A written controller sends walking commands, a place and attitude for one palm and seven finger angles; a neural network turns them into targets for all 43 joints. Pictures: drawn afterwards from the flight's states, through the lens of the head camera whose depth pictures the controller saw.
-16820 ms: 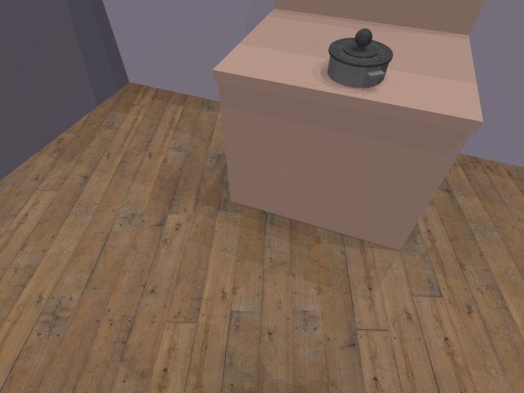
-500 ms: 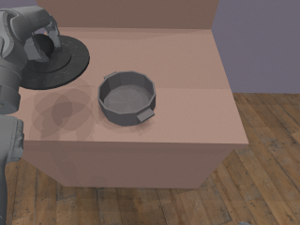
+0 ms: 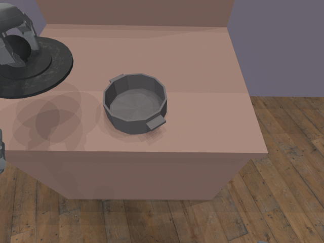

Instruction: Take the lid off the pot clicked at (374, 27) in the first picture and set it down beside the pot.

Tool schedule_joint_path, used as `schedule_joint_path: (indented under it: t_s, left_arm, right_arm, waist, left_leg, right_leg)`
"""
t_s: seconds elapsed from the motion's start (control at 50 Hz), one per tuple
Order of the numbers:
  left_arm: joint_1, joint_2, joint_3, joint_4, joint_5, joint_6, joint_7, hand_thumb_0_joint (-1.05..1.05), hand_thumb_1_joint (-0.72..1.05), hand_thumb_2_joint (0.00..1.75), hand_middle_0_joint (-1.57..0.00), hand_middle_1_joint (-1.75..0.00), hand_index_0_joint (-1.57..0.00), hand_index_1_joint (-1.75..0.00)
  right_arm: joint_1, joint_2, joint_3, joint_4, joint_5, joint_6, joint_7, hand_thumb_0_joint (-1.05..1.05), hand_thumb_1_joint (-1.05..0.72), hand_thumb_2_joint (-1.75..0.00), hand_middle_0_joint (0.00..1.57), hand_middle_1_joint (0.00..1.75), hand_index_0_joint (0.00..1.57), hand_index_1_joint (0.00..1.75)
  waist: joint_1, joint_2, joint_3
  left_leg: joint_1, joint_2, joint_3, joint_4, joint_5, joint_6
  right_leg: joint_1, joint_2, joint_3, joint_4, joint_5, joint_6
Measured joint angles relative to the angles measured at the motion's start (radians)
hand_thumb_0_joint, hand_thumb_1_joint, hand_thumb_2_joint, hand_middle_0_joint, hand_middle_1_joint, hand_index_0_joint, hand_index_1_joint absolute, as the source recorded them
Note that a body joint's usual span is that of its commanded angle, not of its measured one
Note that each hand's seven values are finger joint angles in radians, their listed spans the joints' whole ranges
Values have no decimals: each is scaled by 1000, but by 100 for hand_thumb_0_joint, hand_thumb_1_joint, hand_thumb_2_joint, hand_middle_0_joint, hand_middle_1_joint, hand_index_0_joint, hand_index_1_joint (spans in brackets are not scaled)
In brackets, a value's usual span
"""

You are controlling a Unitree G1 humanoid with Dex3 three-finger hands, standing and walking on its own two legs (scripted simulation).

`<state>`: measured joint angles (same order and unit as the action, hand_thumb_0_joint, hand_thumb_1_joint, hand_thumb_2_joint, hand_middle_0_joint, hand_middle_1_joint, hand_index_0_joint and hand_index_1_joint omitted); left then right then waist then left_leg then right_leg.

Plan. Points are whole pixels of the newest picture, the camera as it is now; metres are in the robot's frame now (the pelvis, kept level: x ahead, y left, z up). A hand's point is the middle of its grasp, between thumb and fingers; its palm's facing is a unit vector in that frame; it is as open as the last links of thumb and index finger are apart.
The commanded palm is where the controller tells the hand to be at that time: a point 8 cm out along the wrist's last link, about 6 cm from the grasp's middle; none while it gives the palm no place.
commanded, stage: move the lid sideways beside the pot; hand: left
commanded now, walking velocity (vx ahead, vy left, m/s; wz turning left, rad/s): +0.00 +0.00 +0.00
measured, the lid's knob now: (16, 48) +0.49 +0.31 +0.20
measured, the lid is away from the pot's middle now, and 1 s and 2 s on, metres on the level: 0.24 0.23 0.24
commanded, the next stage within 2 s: lower the lid onto the table in 0.06 s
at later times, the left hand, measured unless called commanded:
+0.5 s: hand (25, 53) +0.48 +0.29 +0.20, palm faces -0.35 -0.08 -0.93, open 7.7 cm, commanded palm +0.49 +0.30 +0.27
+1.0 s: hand (29, 68) +0.48 +0.30 +0.16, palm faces -0.41 -0.09 -0.91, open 7.7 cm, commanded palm +0.50 +0.31 +0.24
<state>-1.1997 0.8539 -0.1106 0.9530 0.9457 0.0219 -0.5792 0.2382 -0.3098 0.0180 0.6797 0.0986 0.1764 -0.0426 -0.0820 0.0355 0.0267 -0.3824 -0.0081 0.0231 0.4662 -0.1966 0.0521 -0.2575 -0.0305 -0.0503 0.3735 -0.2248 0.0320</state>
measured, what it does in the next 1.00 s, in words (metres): stands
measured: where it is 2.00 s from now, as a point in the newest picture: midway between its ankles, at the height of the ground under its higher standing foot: outside the picture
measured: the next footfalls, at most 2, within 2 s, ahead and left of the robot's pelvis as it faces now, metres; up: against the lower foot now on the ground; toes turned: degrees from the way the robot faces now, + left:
none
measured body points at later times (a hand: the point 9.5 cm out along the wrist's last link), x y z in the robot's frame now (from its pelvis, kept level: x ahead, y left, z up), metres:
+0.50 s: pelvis +0.00 +0.00 +0.00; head +0.07 +0.00 +0.44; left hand +0.49 +0.29 +0.25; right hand +0.06 -0.28 -0.13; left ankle +0.02 +0.09 -0.74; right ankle -0.03 -0.15 -0.74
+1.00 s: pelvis +0.00 +0.00 +0.00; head +0.08 +0.01 +0.44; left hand +0.49 +0.30 +0.21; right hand +0.05 -0.29 -0.12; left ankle +0.02 +0.09 -0.74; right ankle -0.03 -0.15 -0.74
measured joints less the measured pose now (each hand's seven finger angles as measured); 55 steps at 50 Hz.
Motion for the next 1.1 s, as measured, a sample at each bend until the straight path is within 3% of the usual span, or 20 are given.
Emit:
schedule_joint_path:
  t_s: [0.2, 0.32, 0.54, 0.84, 1.1]
  left_arm:
    - [-7, -9, -41, -29, -14, -7, -9, 0, 23, 71, -67, -97, -66, -95]
    - [-28, -28, -48, 19, -17, 5, -6, 0, 23, 71, -67, -97, -66, -95]
    - [8, -20, 10, 35, 0, -26, 10, -1, 23, 70, -67, -97, -65, -96]
    - [48, -10, -9, 35, -6, -46, 16, -1, 23, 70, -67, -97, -65, -95]
    - [83, -9, 24, 40, -7, -86, 47, 0, 23, 70, -67, -97, -65, -95]
  right_arm:
    - [15, -5, -6, 26, -3, -10, -10, 0, -90, -90, 20, 30, 20, 30]
    - [5, -5, -4, 28, 1, -15, -2, 0, -90, -90, 20, 30, 20, 30]
    - [12, 3, -1, 2, -3, -7, 3, 0, -90, -90, 20, 30, 20, 30]
    - [26, 0, -8, 19, -3, 5, -5, 0, -90, -90, 20, 30, 20, 30]
    - [29, -2, -8, 13, -7, -3, -9, 0, -90, -90, 20, 30, 20, 30]
  waist:
    - [10, -5, 6]
    - [-1, -3, 1]
    - [-19, -2, -2]
    - [-16, -10, -4]
    - [-21, -13, -9]
  left_leg:
    - [-2, -3, -12, 3, 0, 0]
    - [-9, -2, -8, 13, -7, 1]
    - [-22, 4, 6, 23, -15, 0]
    - [-47, 10, 1, 45, -26, -1]
    - [-67, 10, 6, 63, -36, 3]
  right_leg:
    - [6, -1, -12, -5, 0, -3]
    - [-3, -1, -8, 6, -6, 0]
    - [-24, 3, 8, 20, -11, 1]
    - [-41, 9, 4, 29, -16, -1]
    - [-61, 9, 9, 42, -21, 2]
